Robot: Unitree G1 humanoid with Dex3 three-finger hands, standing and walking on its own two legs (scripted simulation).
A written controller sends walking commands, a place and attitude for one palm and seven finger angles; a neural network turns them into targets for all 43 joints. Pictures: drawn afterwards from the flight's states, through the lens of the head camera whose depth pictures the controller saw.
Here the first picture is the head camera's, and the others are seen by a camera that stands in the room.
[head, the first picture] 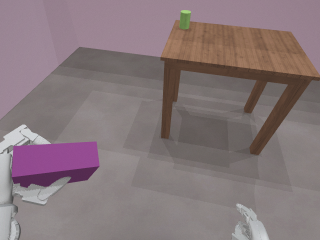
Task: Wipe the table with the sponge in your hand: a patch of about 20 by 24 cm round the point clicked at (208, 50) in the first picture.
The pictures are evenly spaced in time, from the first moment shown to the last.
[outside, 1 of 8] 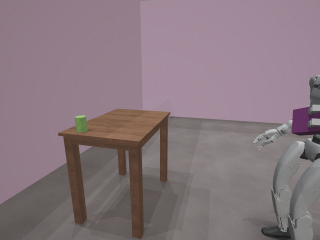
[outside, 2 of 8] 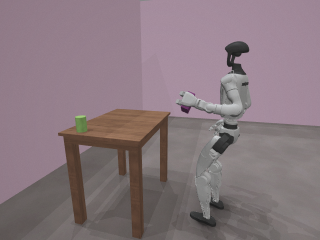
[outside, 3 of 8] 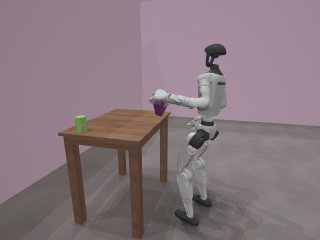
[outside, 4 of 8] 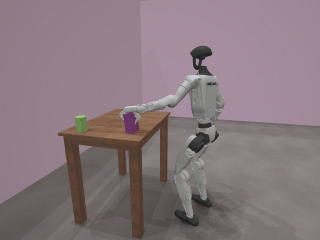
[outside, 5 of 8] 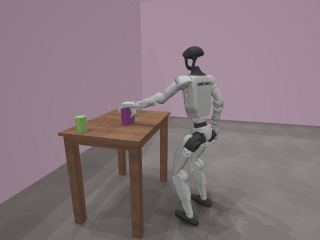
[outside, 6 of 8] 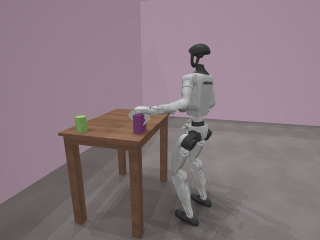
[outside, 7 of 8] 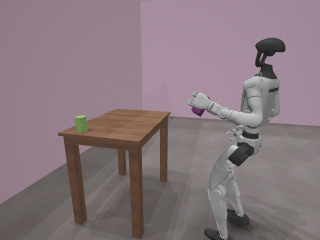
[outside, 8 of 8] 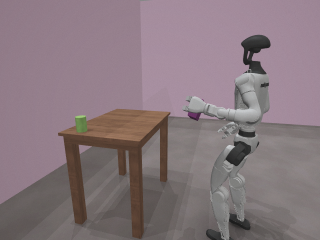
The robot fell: no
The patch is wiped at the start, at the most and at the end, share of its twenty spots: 0.00 1.00 1.00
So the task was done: yes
